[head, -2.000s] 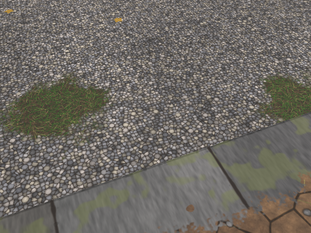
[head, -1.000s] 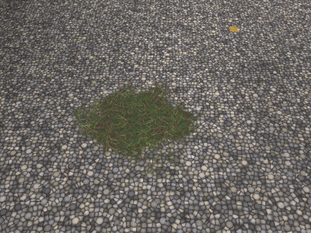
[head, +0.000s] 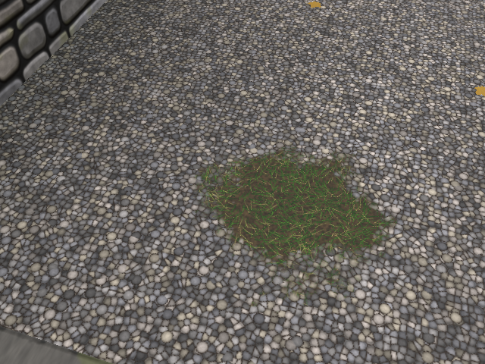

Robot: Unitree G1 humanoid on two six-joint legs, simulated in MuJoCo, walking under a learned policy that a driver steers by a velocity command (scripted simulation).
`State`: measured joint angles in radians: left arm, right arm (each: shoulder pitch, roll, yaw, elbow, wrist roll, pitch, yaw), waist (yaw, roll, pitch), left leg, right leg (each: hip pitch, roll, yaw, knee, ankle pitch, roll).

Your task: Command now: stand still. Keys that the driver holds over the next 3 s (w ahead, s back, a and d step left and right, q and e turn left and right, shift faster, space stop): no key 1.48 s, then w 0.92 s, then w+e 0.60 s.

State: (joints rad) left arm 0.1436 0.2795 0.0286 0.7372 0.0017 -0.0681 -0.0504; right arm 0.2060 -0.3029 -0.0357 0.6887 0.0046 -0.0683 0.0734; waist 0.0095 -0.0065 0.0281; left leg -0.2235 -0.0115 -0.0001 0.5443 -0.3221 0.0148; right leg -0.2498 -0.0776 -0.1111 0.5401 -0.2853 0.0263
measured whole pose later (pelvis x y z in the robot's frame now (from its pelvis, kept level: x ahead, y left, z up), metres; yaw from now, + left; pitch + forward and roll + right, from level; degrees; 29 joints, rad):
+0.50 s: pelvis +0.00 +0.00 +0.00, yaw +0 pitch -1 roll +0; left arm 0.11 0.30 0.03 0.87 0.00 -0.05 -0.05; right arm 0.23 -0.32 -0.04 0.78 0.00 -0.05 0.07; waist 0.01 -0.01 0.04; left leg -0.16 -0.02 0.00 0.47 -0.29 0.02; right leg -0.20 -0.08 -0.10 0.50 -0.27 0.03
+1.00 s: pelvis +0.00 +0.00 +0.01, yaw +0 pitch -2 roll +0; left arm 0.09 0.30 0.04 1.02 0.01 -0.03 -0.04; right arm 0.25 -0.32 -0.04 0.89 0.00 -0.04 0.08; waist 0.02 -0.01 0.05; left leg -0.12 -0.02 0.01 0.42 -0.27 0.02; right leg -0.16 -0.08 -0.10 0.45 -0.25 0.03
